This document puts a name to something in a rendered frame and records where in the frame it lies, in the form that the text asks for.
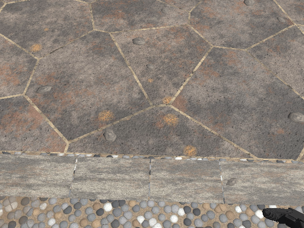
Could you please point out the robot right hand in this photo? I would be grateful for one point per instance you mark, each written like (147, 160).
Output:
(290, 216)

